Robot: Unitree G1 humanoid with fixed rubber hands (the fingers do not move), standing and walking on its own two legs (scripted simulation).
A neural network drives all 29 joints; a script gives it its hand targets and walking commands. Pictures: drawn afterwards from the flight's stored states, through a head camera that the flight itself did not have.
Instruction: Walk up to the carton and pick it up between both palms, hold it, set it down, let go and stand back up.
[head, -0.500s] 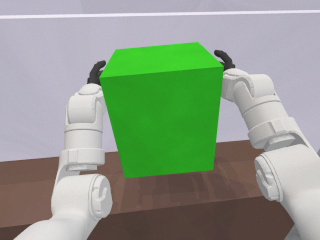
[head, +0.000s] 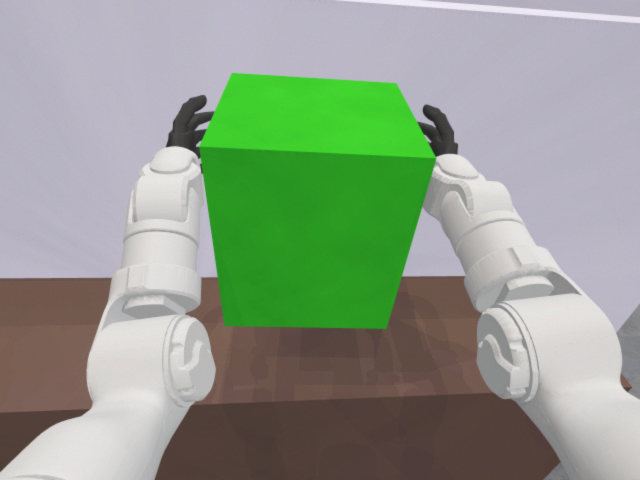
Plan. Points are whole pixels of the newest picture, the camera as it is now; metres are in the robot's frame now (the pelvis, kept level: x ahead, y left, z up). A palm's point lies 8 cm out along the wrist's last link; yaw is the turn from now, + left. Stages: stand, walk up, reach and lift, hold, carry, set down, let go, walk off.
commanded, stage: set down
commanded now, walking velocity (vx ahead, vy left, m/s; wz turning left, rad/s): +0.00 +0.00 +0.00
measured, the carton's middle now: (310, 203) +0.40 +0.03 +0.21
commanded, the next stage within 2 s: none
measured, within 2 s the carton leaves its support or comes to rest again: neither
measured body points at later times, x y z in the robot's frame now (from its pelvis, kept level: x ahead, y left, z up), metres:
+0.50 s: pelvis +0.00 +0.00 +0.00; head -0.06 +0.03 +0.44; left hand +0.41 +0.17 +0.22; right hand +0.41 -0.13 +0.23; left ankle +0.02 +0.14 -0.75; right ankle +0.00 -0.13 -0.75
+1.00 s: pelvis +0.01 +0.00 +0.00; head -0.03 +0.04 +0.45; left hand +0.42 +0.18 +0.17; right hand +0.42 -0.13 +0.19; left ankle +0.02 +0.14 -0.75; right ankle +0.00 -0.12 -0.75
